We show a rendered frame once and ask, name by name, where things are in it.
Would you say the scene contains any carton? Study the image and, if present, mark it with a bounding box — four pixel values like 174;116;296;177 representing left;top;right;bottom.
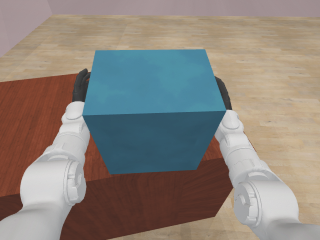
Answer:
82;49;227;175

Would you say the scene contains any left robot hand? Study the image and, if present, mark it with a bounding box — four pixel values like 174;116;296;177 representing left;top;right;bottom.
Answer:
72;68;91;103

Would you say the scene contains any right robot forearm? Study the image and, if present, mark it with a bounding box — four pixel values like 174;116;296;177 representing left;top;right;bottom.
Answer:
214;109;299;218

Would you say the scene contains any pedestal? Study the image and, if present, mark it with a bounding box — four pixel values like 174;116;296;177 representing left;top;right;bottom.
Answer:
0;72;256;240

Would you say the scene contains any right robot hand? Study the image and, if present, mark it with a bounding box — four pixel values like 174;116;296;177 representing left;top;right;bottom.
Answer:
214;76;232;110

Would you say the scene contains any left robot forearm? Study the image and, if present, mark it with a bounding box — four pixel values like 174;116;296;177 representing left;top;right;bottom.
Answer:
20;101;90;204

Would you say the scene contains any right robot upper arm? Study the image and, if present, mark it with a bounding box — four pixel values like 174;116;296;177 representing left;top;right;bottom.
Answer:
233;179;320;240

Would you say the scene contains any left robot upper arm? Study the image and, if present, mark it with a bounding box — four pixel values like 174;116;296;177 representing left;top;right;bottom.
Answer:
0;159;87;240

